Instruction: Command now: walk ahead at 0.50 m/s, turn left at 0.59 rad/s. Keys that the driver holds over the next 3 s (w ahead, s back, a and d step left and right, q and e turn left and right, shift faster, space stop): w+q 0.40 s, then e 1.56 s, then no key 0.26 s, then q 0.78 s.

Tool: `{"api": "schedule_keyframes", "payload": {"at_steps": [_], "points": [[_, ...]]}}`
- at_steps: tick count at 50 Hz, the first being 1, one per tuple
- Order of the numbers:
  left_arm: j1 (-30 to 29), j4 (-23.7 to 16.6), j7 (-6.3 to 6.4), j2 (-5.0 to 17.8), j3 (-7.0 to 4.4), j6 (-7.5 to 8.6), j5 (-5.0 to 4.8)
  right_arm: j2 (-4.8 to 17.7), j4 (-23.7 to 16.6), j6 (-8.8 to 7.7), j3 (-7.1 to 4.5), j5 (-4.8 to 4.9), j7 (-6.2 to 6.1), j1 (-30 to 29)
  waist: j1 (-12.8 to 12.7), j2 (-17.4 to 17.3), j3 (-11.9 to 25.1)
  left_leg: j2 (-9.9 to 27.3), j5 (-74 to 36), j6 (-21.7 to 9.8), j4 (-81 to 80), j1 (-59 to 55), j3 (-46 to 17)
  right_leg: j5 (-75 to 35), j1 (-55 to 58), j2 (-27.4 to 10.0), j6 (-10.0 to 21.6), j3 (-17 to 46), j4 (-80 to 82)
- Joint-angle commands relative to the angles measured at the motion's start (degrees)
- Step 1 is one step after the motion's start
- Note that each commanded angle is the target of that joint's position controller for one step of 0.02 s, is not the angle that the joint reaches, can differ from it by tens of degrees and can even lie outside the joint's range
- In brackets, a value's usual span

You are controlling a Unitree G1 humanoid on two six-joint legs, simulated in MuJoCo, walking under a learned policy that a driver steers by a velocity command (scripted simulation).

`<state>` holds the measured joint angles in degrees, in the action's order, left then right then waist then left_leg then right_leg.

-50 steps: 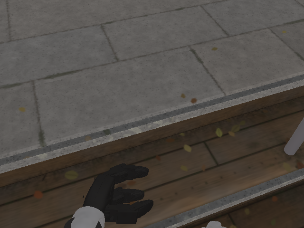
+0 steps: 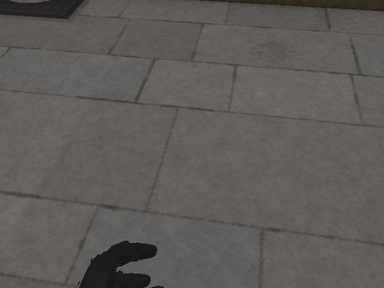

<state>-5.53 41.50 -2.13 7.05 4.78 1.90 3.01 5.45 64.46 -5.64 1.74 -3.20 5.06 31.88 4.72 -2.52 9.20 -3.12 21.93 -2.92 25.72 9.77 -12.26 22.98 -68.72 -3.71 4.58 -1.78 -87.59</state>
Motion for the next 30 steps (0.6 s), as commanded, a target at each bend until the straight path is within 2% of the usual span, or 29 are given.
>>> {"api": "schedule_keyframes", "payload": {"at_steps": [1,2,3,4,5,6,7,8,9,10,11,12,13,14,15,16,17,18,19,21,22,24,25,26,27,28,29,30], "points": [[-3.7,-5.8,-0.97,9.4,-3.17,0.48,-0.06,18.2,-9.8,-3.28,-3.87,3.28,0.28,-9.2,-8.7,-4.5,-3.6,13.2,-67.7,-11.8,-8.8,12.9,-8.3,4.0,30.9,7.0,-1.3,-8.0,17.0],[4.2,-3.4,-0.54,13.2,-4.84,1.8,-1.01,18.5,-10.2,-3.89,-5.18,2.47,0.64,-8.5,-9.3,-5.9,1.5,11.7,-80.2,-8.5,1.0,2.9,-5.4,-2.1,36.2,6.9,1.2,-3.1,22.7],[18.2,0.8,-0.09,14.5,-5.37,2.89,-0.27,10.8,-10.1,-4.19,-4.47,0.35,0.46,-4.8,-11.2,5.7,16.3,4.4,-67.6,-4.8,23.1,15.3,-3.6,-20.0,61.3,-1.9,10.4,17.2,29.1],[31.3,3.8,0.5,18.0,-5.83,3.03,0.77,3.8,-11.7,-3.37,-3.1,-0.79,1.02,-2.7,-13.7,22.4,24.0,-6.6,-9.2,-2.6,43.2,39.4,-3.5,-6.5,80.6,-16.5,19.8,53.6,51.8],[33.8,4.8,1.4,17.8,-5.95,3.58,0.9,6.6,-11.1,-2.17,-4.4,0.59,1.22,-10.2,-17.5,22.3,9.5,-5.2,-12.4,-2.8,70.6,51.9,-8.2,21.7,69.2,-16.0,16.0,63.4,61.3],[27.7,6.7,1.32,17.7,-5.99,4.1,-0.14,7.5,-9.8,-1.87,-4.95,1.29,0.95,-12.9,-14.0,17.8,-3.0,-1.9,-19.3,-4.1,79.2,56.1,-4.4,32.2,55.3,-14.4,13.2,53.3,61.9],[21.0,8.2,0.93,14.1,-5.78,3.83,-0.56,7.1,-8.7,-1.43,-4.68,0.81,0.5,-11.0,-9.4,10.2,-4.6,-0.1,-21.9,-5.0,82.1,52.7,-0.7,23.5,48.4,-15.1,12.5,42.7,59.8],[19.7,10.7,0.8,6.6,-4.35,3.09,-0.5,5.9,-8.9,-1.08,-4.1,-0.1,0.05,-12.0,-7.2,1.8,-3.7,1.5,-22.5,-6.0,81.4,51.2,0.2,12.9,46.5,-15.3,11.2,34.5,57.9],[17.9,11.7,1.28,0.5,-3.19,2.74,-0.3,3.6,-10.6,-0.55,-3.0,-0.51,-0.33,-15.1,-4.8,-0.9,-3.7,3.7,-23.1,-7.1,79.2,49.8,-0.3,6.1,45.0,-14.7,9.1,29.8,59.4],[15.8,12.2,1.99,-2.9,-2.51,2.83,-0.55,3.7,-10.7,0.17,-2.77,-0.48,-0.25,-16.6,-3.4,1.6,-3.7,4.9,-21.3,-7.7,80.0,50.2,-0.1,2.1,44.5,-14.0,8.5,27.1,61.5],[14.2,13.2,2.93,-3.9,-2.4,3.39,-0.78,3.3,-11.1,0.41,-2.63,0.18,-0.19,-18.5,-2.3,2.4,-5.5,5.2,-19.4,-8.5,78.1,51.4,-0.6,-1.0,44.1,-12.7,6.5,21.8,63.0],[15.3,14.4,3.7,-3.2,-2.42,4.41,-0.01,3.7,-12.7,-0.01,-2.42,0.27,0.23,-22.1,-2.2,0.5,-5.6,6.6,-19.6,-8.5,72.6,50.6,1.4,-5.9,45.3,-10.8,5.1,14.0,64.7],[13.1,14.5,3.58,-2.0,-2.85,5.3,0.66,4.9,-13.3,-0.52,-2.44,0.58,0.26,-23.4,-0.7,1.4,-5.1,7.0,-22.1,-8.3,66.2,48.5,1.9,-7.8,44.2,-9.4,2.9,9.7,67.7],[13.0,13.7,3.4,1.2,-3.71,5.94,1.12,6.2,-14.9,-0.72,-2.85,0.77,0.94,-26.9,-2.3,4.2,-5.1,6.9,-22.0,-7.7,60.2,44.6,5.8,-10.1,44.5,-7.3,2.0,2.1,71.0],[13.6,14.3,3.19,2.0,-3.79,6.02,1.65,7.7,-16.6,-0.84,-2.99,1.18,1.45,-31.8,-3.7,4.4,-5.2,7.6,-21.2,-6.3,55.8,44.1,7.5,-12.6,45.8,-7.4,2.5,-0.6,73.8],[14.9,14.0,3.3,2.1,-3.19,6.56,2.25,8.3,-16.0,-0.88,-3.58,0.94,2.05,-31.2,-3.4,6.3,-5.4,7.8,-22.8,-5.4,57.2,44.2,7.6,-18.7,49.2,-8.0,3.0,-2.1,74.9],[18.7,15.4,3.39,2.7,-3.21,6.84,3.19,8.5,-16.1,-1.06,-3.58,0.92,2.25,-31.5,-4.5,4.4,-5.7,7.2,-25.8,-5.4,56.4,48.1,5.4,-24.2,54.3,-9.2,3.3,-2.7,74.3],[22.1,16.3,3.37,3.0,-2.85,6.84,3.35,7.2,-15.7,-1.1,-3.49,0.94,2.27,-31.5,-5.1,4.0,-4.9,6.9,-28.8,-5.6,53.4,50.0,4.6,-29.7,59.2,-10.1,3.6,-4.3,74.0],[25.1,17.3,3.21,5.0,-3.21,6.82,3.5,7.3,-16.2,-1.14,-3.66,1.3,1.83,-32.2,-5.9,3.8,-5.0,6.5,-29.6,-5.4,50.1,51.6,4.6,-34.9,64.1,-10.7,3.6,-5.7,74.1],[28.2,18.0,2.6,5.9,-3.29,6.85,3.0,6.9,-17.0,-0.77,-3.9,1.14,1.26,-35.1,-6.5,4.3,-5.5,7.0,-31.0,-4.4,40.4,48.3,8.2,-40.3,67.1,-9.9,3.9,-9.1,74.7],[29.5,18.3,2.14,5.5,-3.16,6.74,1.97,6.2,-18.2,-0.58,-3.75,0.92,1.15,-38.4,-6.8,4.9,-5.4,7.4,-30.0,-3.3,35.3,44.4,10.5,-44.0,67.0,-9.5,4.1,-9.8,74.9],[31.3,18.9,1.04,6.7,-3.84,6.65,0.58,5.1,-20.0,0.42,-3.6,1.09,0.96,-43.5,-7.1,7.1,-7.9,7.4,-26.5,-1.8,27.0,37.9,13.2,-49.5,66.3,-9.6,4.1,-10.3,76.1],[31.7,18.9,0.42,7.4,-4.34,6.93,0.51,5.1,-20.4,1.28,-3.74,1.14,0.59,-44.5,-6.7,7.0,-9.4,7.4,-24.5,-1.3,22.5,35.8,14.1,-51.2,67.2,-10.2,4.3,-9.8,76.2],[32.9,19.0,0.04,8.1,-4.85,6.96,0.03,5.8,-20.9,1.82,-4.18,1.17,0.25,-45.5,-6.4,7.1,-9.9,6.8,-22.2,-0.8,18.8,34.2,14.9,-56.1,70.0,-10.4,4.3,-8.8,75.0],[33.9,19.5,0.17,8.3,-5.41,6.84,-1.0,6.2,-21.0,1.84,-4.6,0.84,-0.06,-46.6,-6.3,7.4,-10.2,5.9,-19.5,-0.4,15.7,33.3,15.5,-60.1,73.0,-10.4,3.8,-8.1,73.2],[34.3,19.7,0.22,8.5,-5.89,6.5,-1.62,6.6,-20.9,1.67,-4.96,0.32,-0.53,-46.3,-5.7,7.9,-9.9,5.1,-17.2,0.0,12.1,31.7,15.6,-62.7,75.8,-10.8,3.6,-7.3,71.3],[33.9,19.4,0.27,8.8,-6.45,6.08,-1.89,7.3,-20.5,1.37,-5.5,0.07,-1.16,-45.6,-5.0,8.2,-9.3,4.4,-16.7,-0.1,7.7,29.5,15.7,-65.3,78.1,-11.0,3.5,-6.4,69.0],[32.8,18.8,0.25,10.2,-7.38,5.46,-2.01,8.7,-19.6,0.86,-6.1,0.87,-1.71,-43.9,-3.9,7.8,-8.7,4.3,-22.1,-1.1,2.1,25.7,15.2,-68.5,78.6,-11.3,2.5,-5.5,66.5]]}}
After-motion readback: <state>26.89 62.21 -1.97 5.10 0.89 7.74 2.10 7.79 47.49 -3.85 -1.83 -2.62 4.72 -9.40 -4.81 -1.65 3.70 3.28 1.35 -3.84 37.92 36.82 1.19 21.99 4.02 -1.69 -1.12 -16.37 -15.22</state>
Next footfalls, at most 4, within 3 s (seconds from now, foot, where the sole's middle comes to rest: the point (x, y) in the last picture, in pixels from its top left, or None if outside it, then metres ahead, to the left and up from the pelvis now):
0.04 right None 0.20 -0.14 -0.62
0.62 left None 0.44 0.17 -0.62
1.04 right None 0.47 -0.08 -0.62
1.48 left None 0.44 0.13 -0.62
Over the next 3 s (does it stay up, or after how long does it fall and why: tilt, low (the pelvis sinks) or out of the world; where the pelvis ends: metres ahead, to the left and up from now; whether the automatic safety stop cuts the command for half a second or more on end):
stays up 0.32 0.05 0.15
